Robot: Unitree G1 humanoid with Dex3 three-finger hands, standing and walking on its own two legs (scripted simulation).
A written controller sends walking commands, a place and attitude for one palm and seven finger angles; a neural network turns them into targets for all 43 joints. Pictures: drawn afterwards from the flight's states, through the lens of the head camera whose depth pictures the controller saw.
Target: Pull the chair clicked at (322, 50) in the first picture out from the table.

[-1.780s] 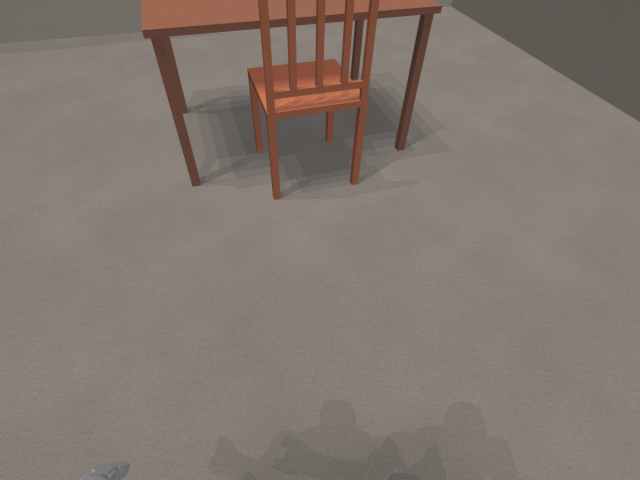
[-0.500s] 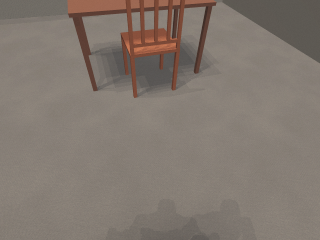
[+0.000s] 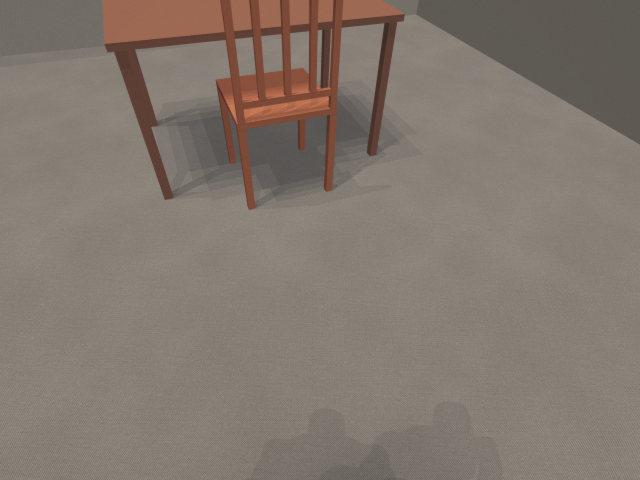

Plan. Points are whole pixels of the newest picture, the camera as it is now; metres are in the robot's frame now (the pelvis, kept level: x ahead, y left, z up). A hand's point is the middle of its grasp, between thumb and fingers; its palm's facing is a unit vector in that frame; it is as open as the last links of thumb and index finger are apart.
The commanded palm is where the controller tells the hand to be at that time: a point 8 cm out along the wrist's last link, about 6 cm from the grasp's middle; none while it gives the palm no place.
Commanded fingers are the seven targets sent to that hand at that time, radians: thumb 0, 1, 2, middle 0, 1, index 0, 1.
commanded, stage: walk to a spot facing it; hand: left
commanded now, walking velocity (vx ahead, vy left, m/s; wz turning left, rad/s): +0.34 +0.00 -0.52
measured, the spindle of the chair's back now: (286, 47) +1.49 +0.24 -0.05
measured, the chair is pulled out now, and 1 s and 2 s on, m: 0.00 0.00 0.00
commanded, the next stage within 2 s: none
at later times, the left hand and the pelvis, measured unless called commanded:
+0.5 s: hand out of the picture +0.13 +0.15 -0.16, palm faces -0.13 -0.98 -0.16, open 7.3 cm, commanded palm none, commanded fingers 0.00 0.90 0.90 -0.20 -0.30 -0.20 -0.30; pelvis +0.16 -0.02 +0.01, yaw -12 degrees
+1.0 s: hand (260, 290) +0.49 +0.16 -0.16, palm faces -0.34 -0.93 -0.14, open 7.3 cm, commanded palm none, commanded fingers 0.00 0.90 0.90 -0.20 -0.30 -0.20 -0.30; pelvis +0.37 +0.01 +0.01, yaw -22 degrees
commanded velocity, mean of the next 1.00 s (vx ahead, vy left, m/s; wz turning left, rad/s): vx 0.37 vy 0.00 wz -0.29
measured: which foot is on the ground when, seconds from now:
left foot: down 0.00-0.16, up 0.18-0.60, down 0.62-1.00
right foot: down 0.00-0.62, up 0.64-1.00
